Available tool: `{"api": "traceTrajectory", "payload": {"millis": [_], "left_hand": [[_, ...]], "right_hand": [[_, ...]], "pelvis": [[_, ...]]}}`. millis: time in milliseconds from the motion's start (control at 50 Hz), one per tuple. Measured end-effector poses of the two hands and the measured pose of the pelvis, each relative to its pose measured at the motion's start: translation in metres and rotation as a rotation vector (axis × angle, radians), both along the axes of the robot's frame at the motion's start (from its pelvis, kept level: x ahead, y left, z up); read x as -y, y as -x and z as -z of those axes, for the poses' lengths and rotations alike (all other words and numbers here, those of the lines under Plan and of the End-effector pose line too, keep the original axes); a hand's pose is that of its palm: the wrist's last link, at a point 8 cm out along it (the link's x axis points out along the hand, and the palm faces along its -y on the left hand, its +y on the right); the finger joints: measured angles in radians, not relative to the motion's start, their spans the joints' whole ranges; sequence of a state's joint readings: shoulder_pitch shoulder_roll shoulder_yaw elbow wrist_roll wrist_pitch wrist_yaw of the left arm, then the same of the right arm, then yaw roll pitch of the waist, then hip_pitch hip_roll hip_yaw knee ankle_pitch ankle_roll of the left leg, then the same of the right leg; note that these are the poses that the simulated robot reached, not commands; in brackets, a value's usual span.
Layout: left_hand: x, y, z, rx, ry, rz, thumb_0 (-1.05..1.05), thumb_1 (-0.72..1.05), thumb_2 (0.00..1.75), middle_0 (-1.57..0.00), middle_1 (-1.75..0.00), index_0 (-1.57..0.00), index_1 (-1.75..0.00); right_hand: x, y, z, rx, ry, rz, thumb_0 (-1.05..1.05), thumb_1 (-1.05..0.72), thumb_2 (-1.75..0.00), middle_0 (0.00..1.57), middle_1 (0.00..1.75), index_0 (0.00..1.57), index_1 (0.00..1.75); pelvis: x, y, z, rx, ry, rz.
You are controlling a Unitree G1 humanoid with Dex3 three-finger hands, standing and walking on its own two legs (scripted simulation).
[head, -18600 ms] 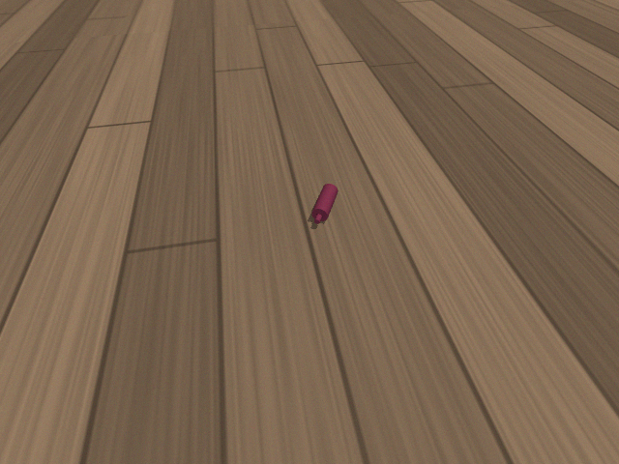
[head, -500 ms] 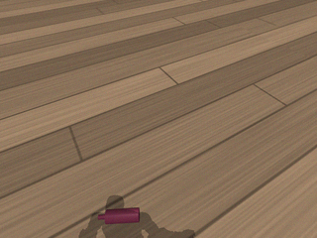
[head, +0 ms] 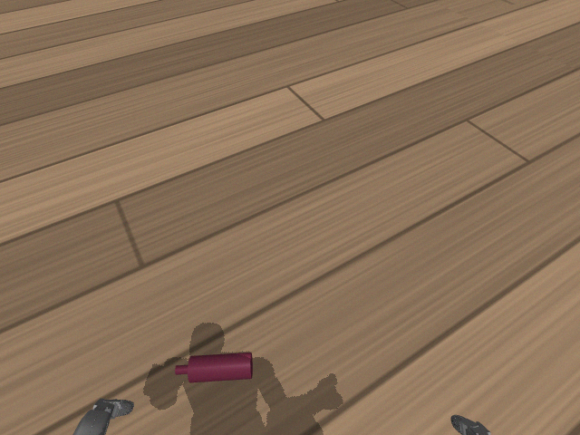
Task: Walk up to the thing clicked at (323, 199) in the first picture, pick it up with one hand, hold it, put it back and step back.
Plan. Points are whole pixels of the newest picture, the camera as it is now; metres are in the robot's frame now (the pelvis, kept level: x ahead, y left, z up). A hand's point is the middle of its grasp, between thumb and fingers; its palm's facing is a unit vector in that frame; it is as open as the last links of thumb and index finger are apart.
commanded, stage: rise first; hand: left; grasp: from above
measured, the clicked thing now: (214, 367) +0.42 +0.26 -0.71
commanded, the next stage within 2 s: none
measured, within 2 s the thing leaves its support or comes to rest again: neither
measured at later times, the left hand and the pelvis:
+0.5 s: hand out of the picture +0.13 +0.26 -0.21, palm faces -0.21 -0.84 -0.49, open 14.2 cm; pelvis +0.00 +0.01 -0.07, yaw +0 degrees
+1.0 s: hand (164, 417) +0.24 +0.29 -0.40, palm faces -0.44 -0.41 -0.80, open 14.2 cm; pelvis -0.07 +0.00 -0.26, yaw -1 degrees
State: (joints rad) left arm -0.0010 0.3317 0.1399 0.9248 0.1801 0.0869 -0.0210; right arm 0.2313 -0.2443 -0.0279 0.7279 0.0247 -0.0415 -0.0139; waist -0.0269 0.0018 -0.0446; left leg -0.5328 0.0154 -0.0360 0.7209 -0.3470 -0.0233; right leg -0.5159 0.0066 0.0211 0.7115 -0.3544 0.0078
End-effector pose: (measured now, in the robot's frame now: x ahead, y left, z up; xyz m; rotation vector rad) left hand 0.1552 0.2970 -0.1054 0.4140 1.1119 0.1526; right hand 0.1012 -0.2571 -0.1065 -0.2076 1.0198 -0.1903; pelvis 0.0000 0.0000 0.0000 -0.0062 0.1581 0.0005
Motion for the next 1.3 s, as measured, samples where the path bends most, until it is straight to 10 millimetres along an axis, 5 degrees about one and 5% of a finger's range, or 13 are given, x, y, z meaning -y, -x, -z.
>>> {"api": "traceTrajectory", "payload": {"millis": [220, 580, 680, 780, 920, 1060, 1160, 1300], "left_hand": [[-0.005, 0.018, 0.036, -0.018, -0.048, 0.055, 0.00, -0.43, 0.99, -0.08, -1.06, -0.08, -1.05], [-0.007, 0.027, 0.072, -0.026, -0.138, 0.172, 0.00, -0.57, 0.97, -0.10, -1.07, -0.10, -1.06], [-0.017, 0.013, 0.109, -0.026, -0.209, 0.276, 0.00, -0.58, 0.96, -0.11, -1.06, -0.10, -1.05], [-0.019, -0.019, 0.156, 0.048, -0.292, 0.427, 0.00, -0.59, 0.98, -0.11, -1.05, -0.10, -1.04], [-0.012, -0.071, 0.212, 0.159, -0.441, 0.595, 0.00, -0.59, 1.00, -0.11, -1.05, -0.10, -1.05], [-0.008, -0.105, 0.260, 0.179, -0.538, 0.707, 0.00, -0.58, 1.01, -0.11, -1.06, -0.10, -1.06], [-0.001, -0.124, 0.290, 0.210, -0.565, 0.803, 0.00, -0.56, 1.02, -0.10, -1.05, -0.10, -1.05], [0.001, -0.145, 0.320, 0.257, -0.620, 0.908, 0.00, -0.54, 1.04, -0.08, -1.04, -0.08, -1.04]], "right_hand": [[-0.008, -0.041, 0.019, 0.127, 0.032, -0.065, 0.01, -0.91, -0.91, 0.21, 0.30, 0.20, 0.30], [-0.027, -0.065, 0.055, 0.232, 0.025, -0.126, 0.01, -0.95, -0.91, 0.21, 0.30, 0.20, 0.30], [-0.023, -0.063, 0.085, 0.240, 0.042, -0.160, 0.01, -0.96, -0.92, 0.21, 0.30, 0.20, 0.30], [-0.012, -0.058, 0.138, 0.212, 0.060, -0.177, 0.01, -0.96, -0.92, 0.21, 0.30, 0.20, 0.30], [0.002, -0.034, 0.226, 0.110, 0.044, -0.156, 0.01, -0.95, -0.92, 0.21, 0.30, 0.20, 0.30], [0.009, 0.019, 0.303, -0.041, 0.010, -0.128, 0.01, -0.95, -0.91, 0.20, 0.30, 0.20, 0.30], [0.012, 0.063, 0.336, -0.146, 0.011, -0.096, 0.01, -0.92, -0.91, 0.21, 0.30, 0.20, 0.30], [0.017, 0.110, 0.355, -0.254, 0.048, -0.047, 0.01, -0.90, -0.90, 0.21, 0.30, 0.20, 0.30]], "pelvis": [[-0.007, 0.000, 0.038, -0.101, 0.011, -0.004], [-0.011, 0.009, 0.085, -0.207, 0.036, -0.012], [-0.011, 0.020, 0.116, -0.271, 0.033, -0.010], [-0.009, 0.032, 0.164, -0.348, 0.030, -0.007], [-0.005, 0.053, 0.229, -0.419, 0.027, 0.005], [0.000, 0.076, 0.282, -0.446, 0.025, 0.016], [0.001, 0.088, 0.313, -0.439, 0.029, 0.026], [-0.004, 0.096, 0.343, -0.428, 0.049, 0.037]]}}
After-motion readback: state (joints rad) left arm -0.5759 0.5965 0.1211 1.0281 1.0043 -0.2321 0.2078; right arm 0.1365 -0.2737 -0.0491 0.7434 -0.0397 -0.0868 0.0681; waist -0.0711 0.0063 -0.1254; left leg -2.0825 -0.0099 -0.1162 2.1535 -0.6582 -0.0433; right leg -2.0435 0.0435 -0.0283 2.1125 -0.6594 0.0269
